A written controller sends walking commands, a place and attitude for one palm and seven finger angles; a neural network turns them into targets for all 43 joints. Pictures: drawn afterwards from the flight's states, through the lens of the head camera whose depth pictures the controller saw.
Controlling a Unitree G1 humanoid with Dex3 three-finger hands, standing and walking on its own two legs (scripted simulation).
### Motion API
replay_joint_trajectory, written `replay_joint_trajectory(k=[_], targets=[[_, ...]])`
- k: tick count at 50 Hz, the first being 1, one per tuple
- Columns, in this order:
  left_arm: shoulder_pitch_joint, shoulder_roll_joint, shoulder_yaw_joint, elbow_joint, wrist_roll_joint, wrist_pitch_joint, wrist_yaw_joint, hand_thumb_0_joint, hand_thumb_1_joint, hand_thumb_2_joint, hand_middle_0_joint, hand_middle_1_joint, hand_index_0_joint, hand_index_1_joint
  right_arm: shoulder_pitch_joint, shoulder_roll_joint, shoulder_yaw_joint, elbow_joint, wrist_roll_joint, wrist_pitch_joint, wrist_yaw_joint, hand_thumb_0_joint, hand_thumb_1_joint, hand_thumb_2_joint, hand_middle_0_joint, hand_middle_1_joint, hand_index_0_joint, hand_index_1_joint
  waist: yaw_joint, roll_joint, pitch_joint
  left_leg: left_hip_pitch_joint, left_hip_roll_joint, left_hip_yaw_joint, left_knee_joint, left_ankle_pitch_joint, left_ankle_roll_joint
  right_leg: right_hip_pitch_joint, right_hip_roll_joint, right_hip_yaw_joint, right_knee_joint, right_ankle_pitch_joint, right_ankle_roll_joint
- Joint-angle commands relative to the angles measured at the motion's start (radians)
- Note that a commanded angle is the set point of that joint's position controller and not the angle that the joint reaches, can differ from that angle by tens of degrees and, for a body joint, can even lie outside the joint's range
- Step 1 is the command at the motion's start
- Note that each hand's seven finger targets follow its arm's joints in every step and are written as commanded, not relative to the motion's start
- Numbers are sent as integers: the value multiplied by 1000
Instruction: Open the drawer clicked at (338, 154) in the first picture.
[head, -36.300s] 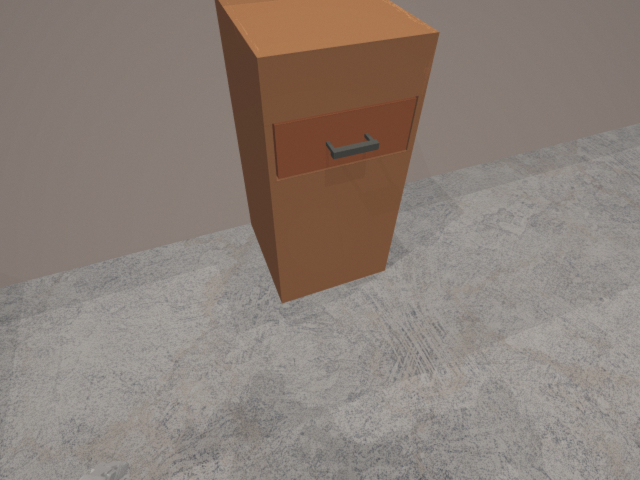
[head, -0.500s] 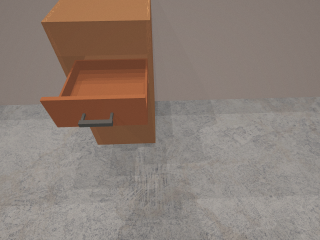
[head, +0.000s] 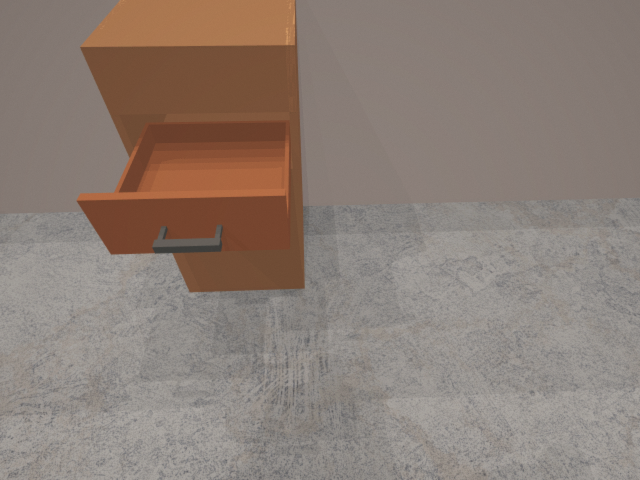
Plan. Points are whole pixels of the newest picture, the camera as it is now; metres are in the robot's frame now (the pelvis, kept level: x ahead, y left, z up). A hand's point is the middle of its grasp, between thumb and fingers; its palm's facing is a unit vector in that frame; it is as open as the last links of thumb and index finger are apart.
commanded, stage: look to check the result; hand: left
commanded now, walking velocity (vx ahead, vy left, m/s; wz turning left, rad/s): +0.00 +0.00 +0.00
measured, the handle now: (189, 238) +0.55 +0.29 -0.11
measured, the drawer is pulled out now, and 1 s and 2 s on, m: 0.29 0.29 0.29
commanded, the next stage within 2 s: stand and wait in 0.42 s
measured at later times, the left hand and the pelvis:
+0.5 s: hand out of the picture -0.01 +0.16 -0.18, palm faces +0.04 -0.98 -0.17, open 7.3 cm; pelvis +0.00 +0.00 +0.00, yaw +0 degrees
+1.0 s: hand out of the picture +0.00 +0.16 -0.18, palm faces +0.03 -0.98 -0.19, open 7.4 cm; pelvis +0.00 -0.01 +0.00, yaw +0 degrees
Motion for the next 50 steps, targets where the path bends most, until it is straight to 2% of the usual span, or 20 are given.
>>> replay_joint_trajectory(k=[1,6,11,19,26,30,35,39,43,45,46,50], targets=[[76,93,17,-22,1,-9,12,0,900,900,-200,-300,-200,-300,90,-78,-15,-18,-5,-12,-2,0,-900,-900,200,300,200,300,3,-3,47,-34,65,-75,-95,0,24,-57,-76,83,-108,-29,-28],[86,89,16,-17,1,-10,13,0,900,900,-200,-300,-200,-300,90,-76,-15,-17,-4,-10,-2,0,-900,-900,200,300,200,300,1,-11,55,-31,66,-71,-89,-6,23,-76,-76,88,-114,-43,-28],[95,86,16,-16,1,-13,14,0,900,900,-200,-300,-200,-300,84,-75,-17,-17,-4,-13,-3,0,-900,-900,200,300,200,300,3,11,34,-17,67,-73,-85,26,24,-66,-77,91,-110,-11,-29],[88,88,16,-18,0,-14,13,0,900,900,-200,-300,-200,-300,77,-80,-18,-18,-4,-14,-3,0,-900,-900,200,300,200,300,4,8,50,-27,67,-71,-90,25,21,-68,-76,94,-113,-9,-30],[78,92,18,-22,1,-16,14,0,900,900,-200,-300,-200,-300,70,-85,-19,-19,-4,-17,-4,0,-900,-900,200,300,200,300,5,8,36,-15,76,-71,-90,66,22,-52,-74,89,-106,39,-27],[78,95,18,-26,1,-18,14,0,900,900,-200,-300,-200,-300,64,-93,-20,-21,-3,-17,-3,0,-900,-900,200,300,200,300,5,-16,35,-10,76,-73,-91,64,21,-55,-72,93,-108,35,-27],[70,100,20,-29,1,-18,14,0,900,900,-200,-300,-200,-300,56,-97,-20,-19,-3,-19,-4,0,-900,-900,200,300,200,300,7,15,23,-2,77,-72,-92,84,20,-41,-73,92,-106,57,-27],[54,105,19,-27,-1,-17,12,0,900,900,-200,-300,-200,-300,53,-99,-18,-17,-5,-17,-3,0,-900,-900,200,300,200,300,6,-3,42,-16,74,-71,-104,54,18,-44,-75,92,-116,27,-27],[55,106,18,-25,-1,-17,12,0,900,900,-200,-300,-200,-300,50,-100,-18,-15,-5,-16,-2,0,-900,-900,200,300,200,300,6,4,37,-7,72,-70,-103,52,18,-45,-76,99,-122,21,-28],[58,108,18,-26,0,-18,12,0,900,900,-200,-300,-200,-300,47,-104,-19,-17,-4,-14,-1,0,-900,-900,200,300,200,300,6,-13,34,0,76,-68,-98,45,17,-54,-73,100,-124,11,-27],[55,108,19,-26,-1,-18,12,0,900,900,-200,-300,-200,-300,48,-99,-20,-16,-5,-14,-1,0,-900,-900,200,300,200,300,5,5,37,-5,74,-65,-99,41,16,-52,-79,101,-129,6,-28],[56,111,19,-29,0,-21,12,0,900,900,-200,-300,-200,-300,45,-107,-21,-17,-3,-16,-2,0,-900,-900,200,300,200,300,6,-10,23,5,78,-70,-95,76,17,-43,-73,99,-122,46,-29]])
